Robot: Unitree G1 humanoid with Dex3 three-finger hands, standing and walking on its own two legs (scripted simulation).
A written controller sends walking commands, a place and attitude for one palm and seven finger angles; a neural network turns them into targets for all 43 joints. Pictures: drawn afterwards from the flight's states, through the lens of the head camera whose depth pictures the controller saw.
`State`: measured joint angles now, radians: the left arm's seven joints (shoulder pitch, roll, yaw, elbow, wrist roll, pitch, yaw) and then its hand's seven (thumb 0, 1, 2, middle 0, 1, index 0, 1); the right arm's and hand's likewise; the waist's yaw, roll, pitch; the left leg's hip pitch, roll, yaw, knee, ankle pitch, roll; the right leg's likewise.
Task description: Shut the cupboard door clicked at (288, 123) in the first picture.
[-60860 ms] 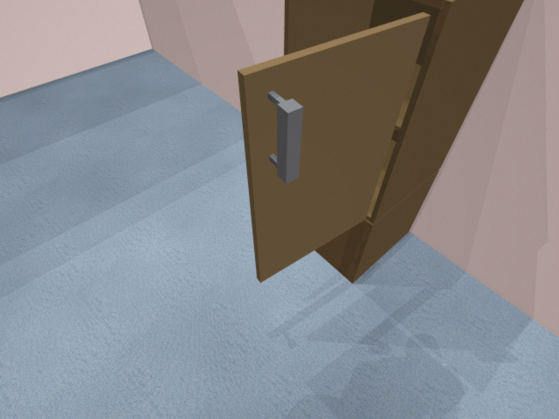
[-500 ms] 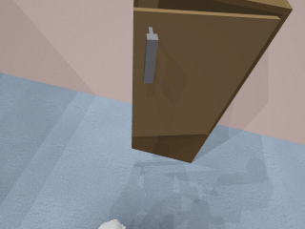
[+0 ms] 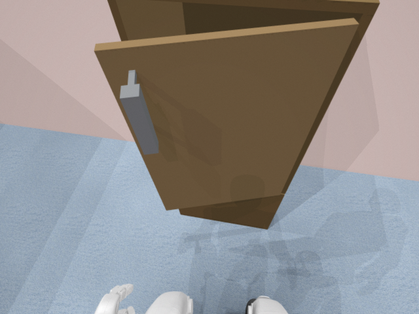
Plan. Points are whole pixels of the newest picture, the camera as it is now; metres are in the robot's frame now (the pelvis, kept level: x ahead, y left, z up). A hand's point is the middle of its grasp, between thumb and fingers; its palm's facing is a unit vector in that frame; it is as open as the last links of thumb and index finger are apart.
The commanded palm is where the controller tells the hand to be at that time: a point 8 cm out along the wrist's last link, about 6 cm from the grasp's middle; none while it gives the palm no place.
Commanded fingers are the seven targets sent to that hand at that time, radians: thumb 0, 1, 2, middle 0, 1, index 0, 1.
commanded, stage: come to a stop and stand still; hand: left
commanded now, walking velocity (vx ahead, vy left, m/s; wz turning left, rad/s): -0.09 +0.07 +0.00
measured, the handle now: (142, 114) +0.41 +0.12 +0.15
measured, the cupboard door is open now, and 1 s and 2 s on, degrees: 18 18 18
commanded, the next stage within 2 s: look again from close up in 0.88 s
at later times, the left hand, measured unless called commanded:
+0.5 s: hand out of the picture -0.05 +0.25 -0.17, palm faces +0.06 -0.97 -0.23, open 7.4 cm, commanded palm none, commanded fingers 0.00 0.90 0.90 -0.20 -0.30 -0.20 -0.30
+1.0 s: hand out of the picture -0.09 +0.19 -0.17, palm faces +0.01 -0.99 -0.12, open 7.3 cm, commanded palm none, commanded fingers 0.00 0.90 0.90 -0.20 -0.30 -0.20 -0.30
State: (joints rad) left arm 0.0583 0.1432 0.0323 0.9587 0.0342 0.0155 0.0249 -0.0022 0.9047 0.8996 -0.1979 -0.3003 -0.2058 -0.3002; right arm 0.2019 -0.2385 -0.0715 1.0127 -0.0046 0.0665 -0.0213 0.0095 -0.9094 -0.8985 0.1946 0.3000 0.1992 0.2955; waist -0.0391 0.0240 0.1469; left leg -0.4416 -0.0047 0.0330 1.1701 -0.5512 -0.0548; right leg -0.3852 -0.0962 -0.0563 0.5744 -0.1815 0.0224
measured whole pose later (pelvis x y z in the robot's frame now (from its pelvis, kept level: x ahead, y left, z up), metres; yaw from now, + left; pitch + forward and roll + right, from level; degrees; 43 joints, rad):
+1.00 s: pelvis -0.07 +0.05 +0.02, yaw +0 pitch -2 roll +0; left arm 0.30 0.11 -0.01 1.16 0.02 0.00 0.04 0.00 0.91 0.90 -0.20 -0.30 -0.20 -0.30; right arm 0.37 -0.11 0.00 1.17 -0.01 0.01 -0.03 0.01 -0.91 -0.90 0.19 0.30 0.20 0.30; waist -0.02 -0.03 0.04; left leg -0.22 -0.02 0.07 0.39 -0.15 0.05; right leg -0.12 0.01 0.01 0.38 -0.24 0.00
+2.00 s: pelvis -0.02 +0.01 +0.00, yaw +3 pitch +1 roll +0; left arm 0.33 0.17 0.01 1.05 0.03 0.01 0.02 0.00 0.91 0.90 -0.20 -0.30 -0.20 -0.30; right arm 0.26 -0.15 -0.01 1.10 -0.02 0.01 -0.04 0.01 -0.91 -0.90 0.20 0.30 0.20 0.30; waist 0.00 -0.01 0.02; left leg -0.29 0.01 0.01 0.57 -0.29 0.01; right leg -0.15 0.04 -0.06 0.50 -0.38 -0.05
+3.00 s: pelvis +0.00 -0.18 +0.00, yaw +7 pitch +0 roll +1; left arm 0.24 0.18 0.04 1.02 0.03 0.01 0.02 0.00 0.92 0.90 -0.20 -0.30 -0.20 -0.30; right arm 0.27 -0.14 -0.03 1.05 -0.02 0.01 -0.02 0.01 -0.92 -0.90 0.20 0.30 0.20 0.30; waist 0.01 -0.03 0.06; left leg -0.27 0.06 0.12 0.57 -0.30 -0.01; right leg -0.24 -0.07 -0.01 0.53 -0.31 0.04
